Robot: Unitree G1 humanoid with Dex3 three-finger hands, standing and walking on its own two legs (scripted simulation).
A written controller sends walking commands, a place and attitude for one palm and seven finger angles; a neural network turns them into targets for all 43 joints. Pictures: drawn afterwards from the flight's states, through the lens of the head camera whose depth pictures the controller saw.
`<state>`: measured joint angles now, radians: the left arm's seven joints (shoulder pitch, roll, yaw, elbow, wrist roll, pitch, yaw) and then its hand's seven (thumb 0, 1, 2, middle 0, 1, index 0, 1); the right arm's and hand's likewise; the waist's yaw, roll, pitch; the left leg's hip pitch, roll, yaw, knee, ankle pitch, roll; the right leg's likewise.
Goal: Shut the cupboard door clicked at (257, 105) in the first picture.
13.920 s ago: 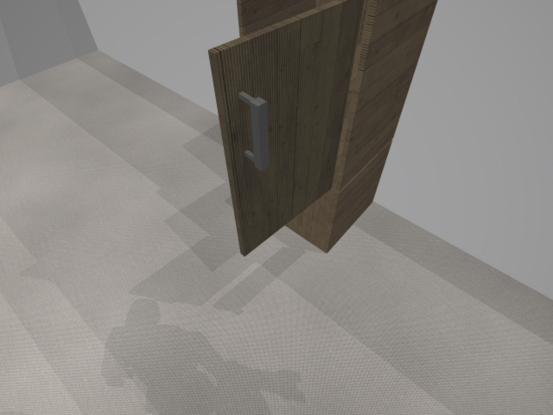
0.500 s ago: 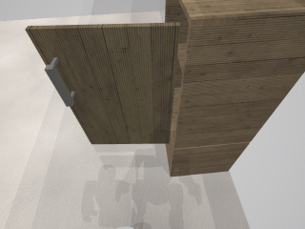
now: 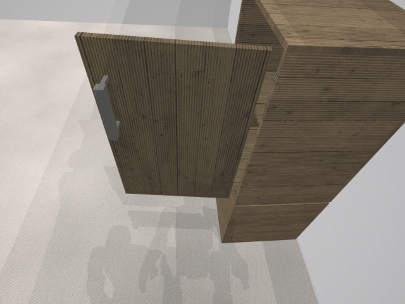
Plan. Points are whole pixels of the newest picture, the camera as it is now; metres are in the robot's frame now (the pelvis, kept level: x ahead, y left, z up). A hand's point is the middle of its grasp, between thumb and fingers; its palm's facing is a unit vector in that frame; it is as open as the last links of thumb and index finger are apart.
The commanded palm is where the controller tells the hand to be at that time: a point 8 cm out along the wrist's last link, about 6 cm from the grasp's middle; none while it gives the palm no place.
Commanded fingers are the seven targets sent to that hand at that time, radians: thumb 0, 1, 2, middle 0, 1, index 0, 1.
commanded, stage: come to a stop and stand still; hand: left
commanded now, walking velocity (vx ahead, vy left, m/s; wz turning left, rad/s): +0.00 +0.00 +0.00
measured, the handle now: (109, 109) +0.50 +0.27 +0.08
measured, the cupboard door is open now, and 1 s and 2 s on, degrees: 85 85 85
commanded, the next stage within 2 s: look again from close up in 0.30 s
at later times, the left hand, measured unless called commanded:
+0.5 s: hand out of the picture +0.01 +0.17 -0.18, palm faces -0.01 -0.98 -0.20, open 7.4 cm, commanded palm none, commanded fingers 0.00 0.90 0.90 -0.20 -0.30 -0.20 -0.30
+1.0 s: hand out of the picture +0.00 +0.13 -0.17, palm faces -0.01 -0.98 -0.20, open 7.4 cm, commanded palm none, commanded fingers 0.00 0.90 0.90 -0.20 -0.30 -0.20 -0.30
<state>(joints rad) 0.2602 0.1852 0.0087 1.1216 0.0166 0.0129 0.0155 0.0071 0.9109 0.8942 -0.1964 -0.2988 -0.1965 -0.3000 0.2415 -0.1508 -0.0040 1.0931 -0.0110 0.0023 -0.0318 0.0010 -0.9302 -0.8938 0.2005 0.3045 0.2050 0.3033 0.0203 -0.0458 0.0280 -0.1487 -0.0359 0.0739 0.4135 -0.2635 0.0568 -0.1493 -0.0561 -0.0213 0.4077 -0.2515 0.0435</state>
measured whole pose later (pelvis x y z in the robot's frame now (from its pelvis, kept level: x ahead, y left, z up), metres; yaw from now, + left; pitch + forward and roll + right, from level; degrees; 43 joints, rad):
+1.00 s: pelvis +0.00 -0.05 +0.00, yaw -1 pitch -1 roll +1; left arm 0.28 0.15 -0.03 1.11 0.01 -0.02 0.02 0.01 0.91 0.89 -0.20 -0.30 -0.20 -0.30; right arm 0.26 -0.18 0.02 1.10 -0.01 -0.01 -0.03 0.00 -0.92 -0.89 0.20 0.30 0.20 0.30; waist 0.00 0.01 0.03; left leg -0.14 0.02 0.07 0.43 -0.27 -0.01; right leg -0.18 -0.01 -0.02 0.49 -0.30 -0.02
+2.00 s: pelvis +0.09 +0.04 -0.01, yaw +1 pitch +1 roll +3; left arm 0.30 0.20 0.04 1.01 0.04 0.00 0.02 0.01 0.91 0.89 -0.20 -0.30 -0.20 -0.30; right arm 0.16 -0.21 -0.04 0.96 -0.01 0.04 0.01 0.00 -0.92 -0.89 0.20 0.30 0.20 0.30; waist 0.05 -0.05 0.09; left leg -0.41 0.03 0.07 0.69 -0.27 -0.05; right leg -0.22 -0.13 -0.07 0.56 -0.34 0.04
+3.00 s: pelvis +0.06 +0.02 -0.01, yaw +2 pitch -1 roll +0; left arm 0.34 0.12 -0.02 1.08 0.01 -0.02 0.04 0.01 0.91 0.89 -0.20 -0.30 -0.20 -0.30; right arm 0.28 -0.15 -0.02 1.08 -0.02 0.00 -0.04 0.01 -0.93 -0.89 0.20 0.30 0.20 0.30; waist -0.01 0.03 0.05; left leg -0.24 0.02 0.04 0.50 -0.25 0.00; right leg -0.15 0.04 -0.09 0.47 -0.31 -0.06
